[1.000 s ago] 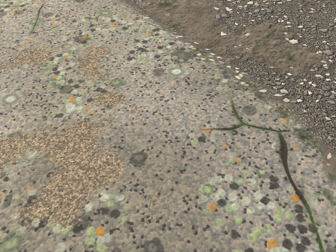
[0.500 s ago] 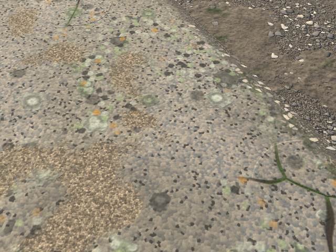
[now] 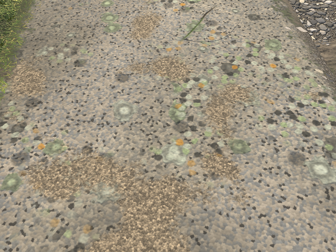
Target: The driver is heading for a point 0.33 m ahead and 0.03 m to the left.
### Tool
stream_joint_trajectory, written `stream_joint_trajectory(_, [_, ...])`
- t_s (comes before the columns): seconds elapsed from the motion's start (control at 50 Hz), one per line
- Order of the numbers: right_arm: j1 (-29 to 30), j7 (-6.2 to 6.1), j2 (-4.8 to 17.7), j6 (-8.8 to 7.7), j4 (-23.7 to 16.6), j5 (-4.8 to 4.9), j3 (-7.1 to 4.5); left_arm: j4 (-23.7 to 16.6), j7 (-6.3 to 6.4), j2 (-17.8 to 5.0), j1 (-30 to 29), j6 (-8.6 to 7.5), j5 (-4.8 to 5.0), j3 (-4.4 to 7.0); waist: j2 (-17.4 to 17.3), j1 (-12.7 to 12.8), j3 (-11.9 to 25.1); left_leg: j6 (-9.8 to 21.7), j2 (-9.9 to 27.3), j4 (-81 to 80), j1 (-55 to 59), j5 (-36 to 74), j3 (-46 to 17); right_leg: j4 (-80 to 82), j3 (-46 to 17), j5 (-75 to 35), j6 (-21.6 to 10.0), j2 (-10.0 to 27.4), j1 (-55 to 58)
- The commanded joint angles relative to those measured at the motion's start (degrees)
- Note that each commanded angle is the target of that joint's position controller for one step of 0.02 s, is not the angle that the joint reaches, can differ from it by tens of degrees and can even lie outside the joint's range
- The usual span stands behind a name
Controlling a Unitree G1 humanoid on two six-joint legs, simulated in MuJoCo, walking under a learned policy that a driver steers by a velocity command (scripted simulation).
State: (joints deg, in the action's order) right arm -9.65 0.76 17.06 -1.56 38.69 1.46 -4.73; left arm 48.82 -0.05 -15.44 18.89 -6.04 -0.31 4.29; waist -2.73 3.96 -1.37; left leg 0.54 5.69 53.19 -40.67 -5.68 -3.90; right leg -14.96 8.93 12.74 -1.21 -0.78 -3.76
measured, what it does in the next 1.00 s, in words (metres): walks ahead: left foot, then right foot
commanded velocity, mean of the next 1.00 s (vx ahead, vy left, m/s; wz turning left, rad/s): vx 0.19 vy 0.00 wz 0.22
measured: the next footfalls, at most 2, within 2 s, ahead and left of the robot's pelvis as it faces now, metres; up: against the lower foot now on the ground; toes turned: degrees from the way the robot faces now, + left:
left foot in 0.20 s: +0.28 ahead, +0.15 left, +0.00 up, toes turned +11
right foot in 0.64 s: +0.38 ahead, -0.07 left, +0.00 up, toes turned +10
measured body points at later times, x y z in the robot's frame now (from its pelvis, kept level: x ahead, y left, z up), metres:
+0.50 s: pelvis +0.22 +0.06 +0.00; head +0.26 +0.08 +0.44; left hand +0.31 +0.36 -0.12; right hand +0.40 -0.18 -0.11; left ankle +0.23 +0.14 -0.75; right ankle +0.33 -0.10 -0.69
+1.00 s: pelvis +0.30 +0.03 -0.01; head +0.31 +0.04 +0.44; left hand +0.38 +0.30 -0.13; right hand +0.43 -0.21 -0.15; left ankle +0.24 +0.14 -0.75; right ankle +0.34 -0.08 -0.75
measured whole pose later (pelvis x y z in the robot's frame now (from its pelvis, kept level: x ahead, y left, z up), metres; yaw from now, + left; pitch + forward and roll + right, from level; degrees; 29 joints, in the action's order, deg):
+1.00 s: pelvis +0.30 +0.03 -0.01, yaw +11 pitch -1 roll +0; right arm -11.6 -1.5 13.5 0.8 52.8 -0.2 -2.7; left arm 50.3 0.7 -12.7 7.6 -1.2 -0.3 2.0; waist 0.3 -0.4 -1.6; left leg 0.1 -0.5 29.5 -9.6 -19.3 -0.6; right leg -30.9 0.9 14.3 -0.1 0.7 -16.0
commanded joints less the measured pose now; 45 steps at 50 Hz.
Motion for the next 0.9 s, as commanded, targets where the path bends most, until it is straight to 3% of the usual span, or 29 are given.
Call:
stream_joint_trajectory(0.02, [4.8,1.15,0.2,-0.99,-5.1,-0.12,0.47,-3.8,0.53,-9.2,-3.2,-0.47,0.34,2.01,6.2,-0.2,-1.2,0.4,0.2,-8.3,0.1,7.4,2.1,6.0,-4.4,-17.7,-7.8,14.8,1.0])
stream_joint_trajectory(0.1, [10.5,2.48,0.4,-1.02,-8.0,0.19,0.57,-2.4,0.62,-11.0,-0.4,0.8,1.32,2.5,6.2,1.1,-3.4,2.3,-1.0,-14.7,0.4,3.8,5.3,4.0,-1.6,-20.9,-6.7,17.0,6.4])
stream_joint_trajectory(0.14, [10.0,2.92,1.8,-0.87,-8.8,0.06,-0.08,-2.4,0.81,-12.4,-0.8,1.56,1.72,2.87,7.5,-0.6,-2.2,4.4,-3.5,-16.5,4.4,-1.7,7.9,-0.8,0.5,-34.7,-5.6,17.4,8.7])
stream_joint_trajectory(0.16, [7.8,2.89,2.9,-0.76,-8.6,-0.41,-0.74,-2.5,1.07,-13.2,-0.9,2.01,1.93,3.05,8.5,-2.4,-0.4,5.5,-6.0,-17.1,9.3,-4.7,9.5,-6.3,1.3,-47.1,-5.1,17.1,8.7])
stream_joint_trajectory(0.18, [0.9,2.73,5.0,-0.8,-7.1,-0.7,-1.99,-2.6,1.35,-13.5,-1.3,2.49,2.06,3.02,8.5,-6.6,3.4,7.1,-8.7,-20.0,18.4,-3.4,10.4,-15.8,2.2,-54.6,-4.1,15.9,7.4])
stream_joint_trajectory(0.2, [-7.9,1.92,7.8,-0.83,-4.8,-0.93,-3.55,-2.8,1.58,-12.6,-1.6,2.47,2.21,2.49,6.6,-11.4,8.1,9.0,-9.6,-25.2,33.1,6.4,9.0,-28.1,3.5,-50.5,-1.7,13.4,0.3])
stream_joint_trajectory(0.22, [-13.0,0.38,12.7,-0.54,-3.6,-1.51,-4.31,-5.0,1.26,-6.9,0.0,1.79,-0.76,0.56,-5.4,-10.5,14.7,13.0,3.7,-21.0,52.7,28.4,-7.9,-47.6,2.8,-7.4,1.3,8.8,-18.0])
stream_joint_trajectory(0.24, [-9.6,0.52,15.8,-1.07,-6.3,-2.28,-3.8,-6.4,0.24,-4.9,5.6,0.36,-0.2,-1.15,-13.4,-5.9,27.0,26.0,19.4,-25.4,66.0,34.5,-36.6,-66.2,-6.6,28.1,3.7,0.0,-33.8])
stream_joint_trajectory(0.26, [-11.0,0.91,10.5,-0.95,-5.9,-2.3,-2.44,-4.9,-0.25,-10.7,0.5,-0.16,1.63,0.39,-1.5,-10.2,28.1,22.7,16.8,-27.0,61.7,38.0,-29.0,-67.3,-14.2,23.6,3.3,3.3,-34.0])
stream_joint_trajectory(0.28, [-8.5,1.17,8.3,-1.2,-4.8,-1.8,-1.62,-6.3,-0.27,-10.0,-3.2,0.01,2.66,0.14,-1.6,-8.9,19.6,20.3,14.2,-26.9,55.3,40.1,-19.4,-64.1,-12.6,20.3,2.9,5.4,-36.6])
stream_joint_trajectory(0.3, [-5.2,1.23,6.7,-1.48,-4.3,-0.9,-1.12,-5.8,0.4,-8.7,-4.3,0.38,1.66,-0.13,2.9,-6.7,13.1,17.4,10.8,-28.5,46.2,36.6,-14.5,-58.9,-11.8,16.8,3.3,7.3,-35.9])
stream_joint_trajectory(0.32, [-1.9,1.16,4.9,-1.49,-4.2,-0.88,-0.48,-5.6,1.19,-8.7,-6.0,1.23,0.44,0.1,3.6,-5.1,9.2,15.2,8.2,-31.6,38.8,34.7,-11.4,-55.5,-11.3,13.9,3.1,8.2,-32.7])
stream_joint_trajectory(0.34, [-0.4,1.04,6.2,-1.7,-4.3,-1.81,-0.69,-5.2,1.34,-8.4,-2.6,2.38,0.78,0.15,-0.9,-2.6,9.0,16.7,8.9,-33.1,32.2,38.3,-9.4,-55.4,-11.9,12.3,3.9,8.6,-26.9])
stream_joint_trajectory(0.4, [2.4,0.72,5.9,-2.38,-2.8,-2.24,-0.75,-3.8,1.91,-6.9,0.5,3.84,0.41,0.18,-0.8,-0.2,8.8,15.9,5.6,-35.2,26.0,38.1,-3.0,-48.0,-10.6,7.3,5.5,7.3,-22.4])
stream_joint_trajectory(0.48, [2.3,-0.42,5.1,-1.65,-0.4,-2.16,-0.23,-5.0,1.86,-4.1,-4.8,4.19,-0.06,-0.82,-1.8,-2.0,9.2,13.8,4.2,-35.6,26.7,32.6,0.1,-33.6,-10.8,-1.7,5.4,7.1,-20.2])
stream_joint_trajectory(0.54, [1.4,-0.55,4.9,-1.03,1.6,-2.57,0.15,-5.5,1.58,-5.1,-8.1,4.61,0.29,-0.63,-2.8,-3.5,8.0,13.4,4.9,-36.1,27.1,23.2,-1.5,-26.4,-10.8,-4.2,5.1,6.2,-17.5])
stream_joint_trajectory(0.6, [1.8,-0.35,3.8,-0.57,3.2,-1.93,0.87,-5.6,1.22,-5.4,-8.3,4.6,-0.11,-0.32,-2.9,-2.7,6.5,11.7,4.9,-33.0,27.2,14.5,-3.5,-17.4,-10.1,-4.0,3.3,4.7,-13.2])
stream_joint_trajectory(0.62, [1.5,-0.37,2.8,-0.51,3.8,-1.47,1.31,-5.3,1.07,-5.3,-7.5,4.36,-0.62,-0.35,-2.0,-1.7,6.2,9.4,3.2,-31.2,26.4,9.1,-3.4,-10.9,-9.9,-10.1,2.2,4.3,-9.2])
stream_joint_trajectory(0.64, [-1.0,-0.47,1.3,-0.73,4.3,-2.0,1.87,-5.6,1.19,-7.3,-7.5,4.11,-1.2,-0.04,1.0,-2.8,6.7,6.2,0.3,-29.0,25.2,2.3,-2.8,-8.8,-13.5,-22.1,1.1,7.7,-4.8])
stream_joint_trajectory(0.66, [-6.0,-0.41,1.3,-1.02,5.3,-3.13,1.8,-6.4,1.55,-10.7,-8.5,4.2,-1.24,0.54,7.3,-6.7,7.4,3.6,-4.0,-26.1,22.3,-7.8,-0.6,-10.9,-17.0,-30.2,-1.4,12.3,-0.9])
stream_joint_trajectory(0.68, [-8.1,-0.84,-0.2,-0.78,6.1,-2.81,2.07,-5.7,1.43,-8.4,-10.7,4.54,-1.0,0.12,13.2,-8.3,7.8,1.8,-5.9,-26.9,24.2,-12.9,2.1,-10.0,-18.2,-20.5,-4.6,13.1,-5.0])
stream_joint_trajectory(0.7, [-4.5,-1.2,1.5,-0.12,6.0,-2.82,1.97,-6.2,0.83,-5.3,-12.3,4.63,-0.52,-0.44,11.5,-6.4,5.5,1.0,-5.5,-27.6,26.9,-10.9,2.3,-8.7,-17.5,-11.3,-3.7,10.7,-9.5])
stream_joint_trajectory(0.72, [-2.4,-1.49,2.8,0.62,6.1,-2.37,1.51,-6.1,0.55,-4.1,-12.6,4.61,-0.6,-0.79,9.3,-5.3,4.2,1.4,-5.3,-27.4,26.4,-9.8,2.0,-8.6,-15.5,-7.7,-2.1,8.7,-10.6])
stream_joint_trajectory(0.78, [-1.7,-1.81,2.6,1.97,6.7,-2.3,1.4,-4.7,0.28,-5.1,-11.0,3.82,-0.43,-0.67,7.6,-4.5,3.3,1.9,-4.2,-28.0,26.7,-6.1,0.7,-10.1,-13.6,-8.9,-0.6,6.8,-9.9])
stream_joint_trajectory(0.9, [-2.1,-2.13,2.1,1.49,9.9,-1.7,1.07,-2.5,0.92,-4.6,-10.9,3.89,-0.03,-0.72,4.3,-3.8,4.9,1.1,-3.7,-27.2,28.1,0.7,0.7,-12.9,-12.3,-17.3,-1.3,6.0,-6.0])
